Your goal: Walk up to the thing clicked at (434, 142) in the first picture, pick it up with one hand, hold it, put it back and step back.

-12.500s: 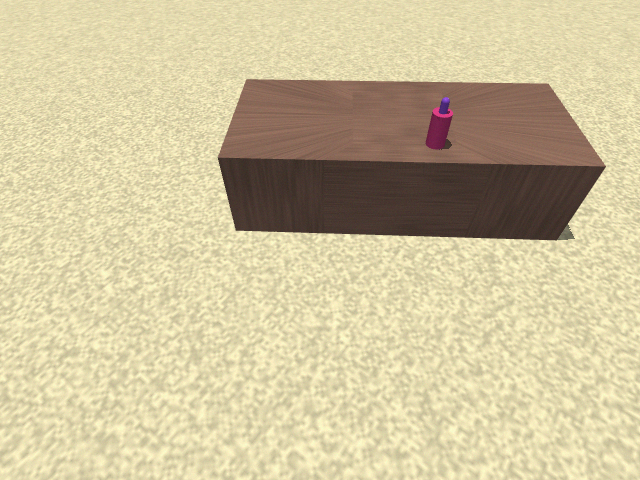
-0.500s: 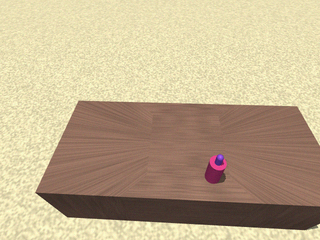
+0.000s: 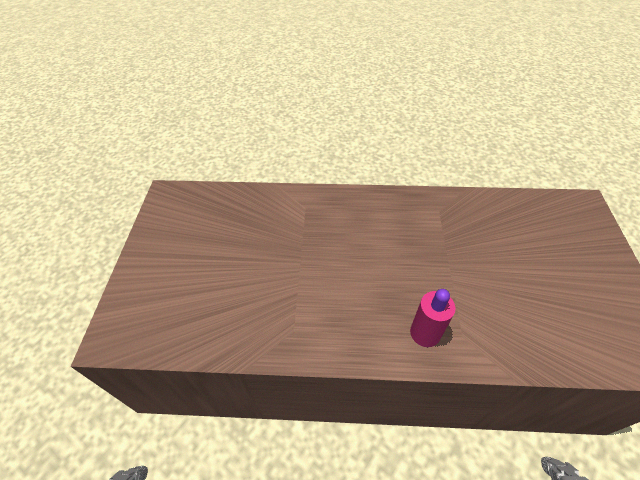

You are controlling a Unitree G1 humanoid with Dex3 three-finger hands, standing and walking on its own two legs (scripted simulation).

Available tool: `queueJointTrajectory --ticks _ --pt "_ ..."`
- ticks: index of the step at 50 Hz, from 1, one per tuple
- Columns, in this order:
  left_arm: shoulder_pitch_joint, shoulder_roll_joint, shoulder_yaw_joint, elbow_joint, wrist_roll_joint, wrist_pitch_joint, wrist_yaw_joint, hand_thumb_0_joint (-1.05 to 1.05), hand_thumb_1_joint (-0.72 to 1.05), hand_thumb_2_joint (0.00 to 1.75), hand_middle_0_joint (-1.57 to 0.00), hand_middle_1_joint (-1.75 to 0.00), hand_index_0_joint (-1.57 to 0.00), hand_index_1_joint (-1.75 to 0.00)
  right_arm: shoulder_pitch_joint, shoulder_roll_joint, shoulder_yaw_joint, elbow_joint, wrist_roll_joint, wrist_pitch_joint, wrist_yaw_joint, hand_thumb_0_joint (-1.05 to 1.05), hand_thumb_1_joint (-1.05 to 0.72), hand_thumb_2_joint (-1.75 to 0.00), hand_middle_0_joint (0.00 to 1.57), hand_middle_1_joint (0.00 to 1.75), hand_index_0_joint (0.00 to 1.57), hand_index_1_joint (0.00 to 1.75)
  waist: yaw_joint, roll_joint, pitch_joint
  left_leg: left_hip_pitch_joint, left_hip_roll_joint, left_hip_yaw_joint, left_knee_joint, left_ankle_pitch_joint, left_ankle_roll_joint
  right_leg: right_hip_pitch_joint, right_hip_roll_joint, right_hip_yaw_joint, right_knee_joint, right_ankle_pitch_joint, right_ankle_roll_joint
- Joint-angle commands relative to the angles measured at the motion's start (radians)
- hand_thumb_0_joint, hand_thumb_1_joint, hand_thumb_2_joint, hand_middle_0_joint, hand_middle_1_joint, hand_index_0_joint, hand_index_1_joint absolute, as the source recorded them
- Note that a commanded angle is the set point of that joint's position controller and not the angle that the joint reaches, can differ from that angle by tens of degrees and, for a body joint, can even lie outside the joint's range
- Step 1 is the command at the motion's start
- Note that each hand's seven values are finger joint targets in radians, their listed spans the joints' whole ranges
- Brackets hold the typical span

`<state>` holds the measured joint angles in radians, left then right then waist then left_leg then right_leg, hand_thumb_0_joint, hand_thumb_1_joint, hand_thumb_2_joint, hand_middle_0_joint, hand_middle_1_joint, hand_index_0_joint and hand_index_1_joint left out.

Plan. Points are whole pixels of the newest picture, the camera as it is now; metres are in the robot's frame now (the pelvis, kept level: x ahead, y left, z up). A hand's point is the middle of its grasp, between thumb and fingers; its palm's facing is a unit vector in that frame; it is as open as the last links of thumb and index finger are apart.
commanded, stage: go down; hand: right
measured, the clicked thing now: (434, 314) +0.48 -0.21 -0.29
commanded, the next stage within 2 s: none
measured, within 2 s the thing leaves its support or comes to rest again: neither
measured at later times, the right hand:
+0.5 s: hand out of the picture +0.16 -0.27 -0.15, palm faces +0.06 +0.94 -0.33, open 17.0 cm
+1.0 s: hand (548, 466) +0.18 -0.28 -0.14, palm faces +0.11 +0.94 -0.33, open 17.6 cm
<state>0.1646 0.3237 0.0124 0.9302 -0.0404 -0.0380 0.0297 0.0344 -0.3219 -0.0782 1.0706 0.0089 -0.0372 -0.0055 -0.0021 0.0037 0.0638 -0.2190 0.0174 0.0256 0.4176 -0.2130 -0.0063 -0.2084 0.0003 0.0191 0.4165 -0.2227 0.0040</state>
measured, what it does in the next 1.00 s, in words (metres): stands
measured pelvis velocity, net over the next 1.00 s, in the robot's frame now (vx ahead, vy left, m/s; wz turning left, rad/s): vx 0.02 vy -0.01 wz -0.01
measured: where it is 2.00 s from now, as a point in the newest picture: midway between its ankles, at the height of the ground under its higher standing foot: outside the picture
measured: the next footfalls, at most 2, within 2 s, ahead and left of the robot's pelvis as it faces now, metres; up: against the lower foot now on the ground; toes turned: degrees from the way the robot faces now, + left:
none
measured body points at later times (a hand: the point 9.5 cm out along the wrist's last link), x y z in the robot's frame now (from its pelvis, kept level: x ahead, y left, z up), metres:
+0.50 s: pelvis +0.01 -0.01 -0.02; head +0.07 -0.02 +0.42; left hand +0.15 +0.25 -0.12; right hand +0.16 -0.32 -0.13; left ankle +0.00 +0.12 -0.74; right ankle +0.00 -0.12 -0.74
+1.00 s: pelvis +0.02 -0.01 -0.05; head +0.07 -0.02 +0.40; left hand +0.17 +0.25 -0.13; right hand +0.17 -0.33 -0.11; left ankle +0.00 +0.12 -0.74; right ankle +0.00 -0.12 -0.74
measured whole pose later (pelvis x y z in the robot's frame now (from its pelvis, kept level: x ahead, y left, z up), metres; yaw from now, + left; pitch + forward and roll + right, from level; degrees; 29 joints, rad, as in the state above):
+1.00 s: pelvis +0.02 -0.01 -0.05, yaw +0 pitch +11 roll +3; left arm 0.26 0.24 -0.01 0.61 -0.03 -0.16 0.13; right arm 0.30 -0.37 -0.21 0.29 0.02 0.42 0.07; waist 0.02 -0.03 -0.11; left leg -0.57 0.00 0.06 0.83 -0.44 -0.01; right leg -0.60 -0.02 0.05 0.91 -0.49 0.00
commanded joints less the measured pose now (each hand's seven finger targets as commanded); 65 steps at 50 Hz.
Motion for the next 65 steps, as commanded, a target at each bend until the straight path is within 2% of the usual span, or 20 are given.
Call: queueJointTrajectory --ticks 1,2,4,5,7,12,16,20,24,28,33,36,37,39,43,47,48,51,60,65 --pt "0.068 0.136 0.056 -0.178 -0.006 -0.023 0.029 0.00 0.92 0.91 -0.21 -0.31 -0.22 -0.31 -0.185 -0.329 -0.159 -0.086 -0.039 -0.015 -0.002 0.00 -0.26 -0.26 0.06 0.04 0.05 0.04 0.012 0.001 -0.284 0.031 -0.003 -0.011 0.036 0.162 0.006 -0.046 0.024 -0.045 0.062 0.152 -0.019" --pt "0.104 0.127 0.066 -0.182 0.008 -0.020 0.030 0.00 0.91 0.91 -0.21 -0.31 -0.21 -0.31 -0.119 -0.280 -0.151 -0.057 -0.058 0.003 0.010 0.00 -0.21 -0.20 0.07 0.04 0.06 0.04 0.012 0.017 -0.300 0.029 -0.005 -0.014 0.051 0.191 0.008 -0.060 0.023 -0.047 0.080 0.183 -0.018" --pt "0.087 0.116 0.064 -0.235 0.013 -0.023 0.026 0.00 0.91 0.90 -0.21 -0.31 -0.21 -0.31 0.006 -0.299 -0.190 -0.093 -0.080 0.041 0.025 0.00 -0.16 -0.15 0.08 0.03 0.07 0.03 -0.036 -0.031 -0.334 0.069 -0.006 -0.007 0.061 0.222 0.015 -0.071 0.026 -0.052 0.088 0.229 -0.010" --pt "0.067 0.114 0.061 -0.257 0.011 -0.026 0.027 0.00 0.91 0.89 -0.21 -0.31 -0.21 -0.30 0.001 -0.308 -0.197 -0.120 -0.083 0.063 0.028 0.00 -0.09 -0.13 0.08 0.03 0.07 0.03 -0.048 -0.072 -0.321 0.063 -0.008 -0.004 0.056 0.207 0.020 -0.085 0.026 -0.050 0.081 0.229 -0.005" --pt "0.026 0.105 0.053 -0.303 0.005 -0.030 0.031 0.00 0.91 0.89 -0.21 -0.31 -0.21 -0.30 -0.057 -0.278 -0.173 -0.200 -0.080 0.111 0.037 0.00 0.03 -0.09 0.09 0.02 0.07 0.02 -0.042 -0.086 -0.270 0.031 -0.014 0.001 0.040 0.145 0.023 -0.100 0.017 -0.044 0.065 0.171 -0.007" --pt "-0.011 0.090 0.037 -0.371 -0.012 -0.057 0.035 0.00 0.91 0.89 -0.21 -0.30 -0.21 -0.30 -0.017 -0.183 -0.111 -0.311 -0.041 0.220 0.069 0.00 0.32 -0.08 0.05 0.05 0.05 0.05 -0.006 -0.022 -0.124 -0.082 -0.031 0.015 0.016 -0.037 0.024 -0.167 -0.001 -0.025 0.043 -0.023 -0.023" --pt "0.027 0.099 0.048 -0.384 -0.005 -0.071 0.038 0.00 0.91 0.89 -0.21 -0.30 -0.21 -0.30 -0.005 -0.230 -0.147 -0.422 -0.043 0.259 0.077 0.00 0.50 -0.07 0.03 0.06 0.04 0.06 0.013 -0.002 -0.179 -0.100 -0.038 0.020 0.053 -0.007 0.023 -0.144 -0.004 -0.012 0.080 0.013 -0.029" --pt "0.051 0.080 0.040 -0.367 0.012 -0.105 0.054 0.00 0.90 0.90 -0.20 -0.30 -0.20 -0.30 -0.061 -0.237 -0.156 -0.542 -0.054 0.233 0.058 0.00 0.58 -0.06 0.02 0.06 0.03 0.06 0.025 -0.042 -0.254 -0.134 -0.034 0.010 0.133 0.035 0.020 -0.130 -0.009 -0.008 0.147 0.057 -0.023" --pt "0.067 0.079 0.041 -0.364 0.023 -0.132 0.071 0.00 0.89 0.91 -0.20 -0.30 -0.19 -0.31 0.044 -0.249 -0.184 -0.604 -0.062 0.230 0.033 0.00 0.56 -0.04 0.04 0.05 0.04 0.05 0.018 -0.086 -0.345 -0.145 -0.027 0.012 0.207 0.113 0.021 -0.134 -0.008 -0.003 0.226 0.155 -0.014" --pt "0.070 0.081 0.038 -0.375 0.024 -0.141 0.088 0.00 0.88 0.92 -0.19 -0.30 -0.19 -0.31 0.091 -0.234 -0.170 -0.697 -0.041 0.265 0.032 0.00 0.58 -0.02 0.05 0.05 0.05 0.05 0.021 -0.113 -0.376 -0.175 -0.035 0.025 0.240 0.146 0.022 -0.126 -0.018 0.014 0.267 0.255 -0.003" --pt "0.056 0.074 0.030 -0.394 0.015 -0.149 0.104 0.00 0.88 0.91 -0.20 -0.29 -0.19 -0.30 0.176 -0.216 -0.150 -0.726 -0.024 0.334 0.046 0.00 0.58 -0.02 0.05 0.05 0.05 0.05 0.018 -0.089 -0.273 -0.215 -0.041 0.043 0.258 0.101 0.021 -0.208 -0.025 0.027 0.279 0.212 0.002" --pt "0.055 0.074 0.032 -0.415 0.013 -0.154 0.105 0.00 0.89 0.90 -0.20 -0.29 -0.19 -0.30 0.213 -0.204 -0.135 -0.764 -0.018 0.374 0.057 0.00 0.59 -0.02 0.05 0.05 0.05 0.05 0.019 -0.078 -0.282 -0.224 -0.043 0.048 0.279 0.112 0.021 -0.224 -0.029 0.038 0.305 0.251 0.005" --pt "0.057 0.077 0.032 -0.421 0.011 -0.155 0.104 0.00 0.89 0.90 -0.20 -0.30 -0.19 -0.30 0.194 -0.240 -0.165 -0.804 -0.016 0.381 0.055 0.00 0.60 -0.02 0.05 0.05 0.05 0.05 0.012 -0.089 -0.305 -0.221 -0.042 0.045 0.284 0.124 0.021 -0.226 -0.025 0.032 0.318 0.263 0.003" --pt "0.066 0.074 0.030 -0.426 0.012 -0.157 0.104 0.00 0.90 0.90 -0.20 -0.30 -0.19 -0.30 0.245 -0.217 -0.152 -0.804 -0.013 0.404 0.060 0.00 0.59 -0.02 0.05 0.05 0.05 0.05 0.018 -0.072 -0.305 -0.228 -0.042 0.045 0.300 0.150 0.020 -0.222 -0.026 0.034 0.341 0.305 0.003" --pt "0.072 0.066 0.028 -0.445 0.012 -0.166 0.105 0.00 0.90 0.90 -0.19 -0.30 -0.19 -0.30 0.248 -0.258 -0.197 -0.895 -0.015 0.422 0.058 0.00 0.58 -0.03 0.04 0.05 0.05 0.05 0.014 -0.085 -0.359 -0.213 -0.035 0.034 0.327 0.202 0.020 -0.237 -0.015 0.026 0.379 0.310 -0.001" --pt "0.070 0.073 0.031 -0.455 0.014 -0.177 0.114 0.00 0.90 0.89 -0.19 -0.29 -0.19 -0.29 0.243 -0.293 -0.246 -0.947 -0.008 0.426 0.060 0.00 0.59 -0.03 0.04 0.05 0.05 0.05 0.010 -0.107 -0.355 -0.248 -0.037 0.037 0.340 0.150 0.018 -0.264 -0.015 0.033 0.392 0.263 -0.003" --pt "0.076 0.067 0.029 -0.454 0.016 -0.179 0.117 0.00 0.90 0.89 -0.19 -0.29 -0.19 -0.29 0.262 -0.279 -0.239 -0.948 -0.006 0.427 0.067 0.00 0.56 -0.02 0.05 0.05 0.05 0.05 0.018 -0.109 -0.364 -0.250 -0.034 0.033 0.346 0.153 0.020 -0.262 -0.015 0.034 0.398 0.260 -0.003" --pt "0.064 0.068 0.024 -0.468 0.014 -0.188 0.132 0.00 0.89 0.90 -0.19 -0.29 -0.19 -0.30 0.264 -0.295 -0.266 -0.969 0.007 0.420 0.082 0.00 0.57 -0.04 0.04 0.05 0.04 0.05 0.025 -0.075 -0.344 -0.261 -0.030 0.027 0.332 0.108 0.013 -0.308 -0.004 0.023 0.404 0.129 -0.019" --pt "0.066 0.076 0.023 -0.465 0.012 -0.222 0.162 0.00 0.91 0.89 -0.20 -0.30 -0.20 -0.29 0.307 -0.298 -0.281 -0.984 0.037 0.411 0.150 0.00 0.55 -0.03 0.05 0.05 0.05 0.05 0.032 -0.078 -0.280 -0.320 -0.031 0.034 0.324 -0.013 0.013 -0.366 -0.005 0.032 0.393 -0.003 -0.025" --pt "0.081 0.083 0.024 -0.441 0.022 -0.241 0.177 0.00 0.89 0.90 -0.20 -0.30 -0.20 -0.30 0.135 -0.394 -0.347 -1.036 0.036 0.367 0.146 0.00 0.54 -0.05 0.04 0.05 0.04 0.05 0.058 -0.104 -0.319 -0.329 -0.022 0.017 0.338 0.001 0.012 -0.335 -0.007 0.034 0.415 -0.002 -0.029"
